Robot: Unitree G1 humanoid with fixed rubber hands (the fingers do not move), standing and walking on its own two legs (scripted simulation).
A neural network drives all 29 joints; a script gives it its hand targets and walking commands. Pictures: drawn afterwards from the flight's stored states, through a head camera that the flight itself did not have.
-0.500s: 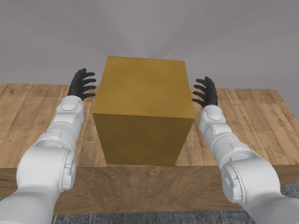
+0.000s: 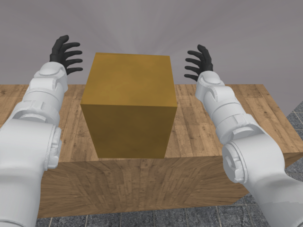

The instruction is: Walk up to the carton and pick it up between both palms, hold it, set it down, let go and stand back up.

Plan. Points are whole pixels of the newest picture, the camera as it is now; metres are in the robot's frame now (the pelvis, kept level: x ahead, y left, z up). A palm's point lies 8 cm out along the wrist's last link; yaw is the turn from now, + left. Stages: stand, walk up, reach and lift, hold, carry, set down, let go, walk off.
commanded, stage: set down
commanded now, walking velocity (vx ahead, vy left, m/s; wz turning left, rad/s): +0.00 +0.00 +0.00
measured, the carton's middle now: (132, 109) +0.44 +0.03 +0.05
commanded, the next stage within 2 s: none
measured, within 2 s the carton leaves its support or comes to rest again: neither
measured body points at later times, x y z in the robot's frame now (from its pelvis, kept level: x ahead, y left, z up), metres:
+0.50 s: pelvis +0.01 +0.00 +0.01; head +0.00 +0.03 +0.46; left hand +0.48 +0.21 +0.22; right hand +0.44 -0.18 +0.20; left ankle +0.03 +0.12 -0.74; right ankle +0.02 -0.12 -0.74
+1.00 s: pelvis +0.00 +0.01 +0.01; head -0.02 +0.04 +0.45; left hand +0.41 +0.24 +0.15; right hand +0.38 -0.16 +0.14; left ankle +0.03 +0.12 -0.74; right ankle +0.02 -0.12 -0.74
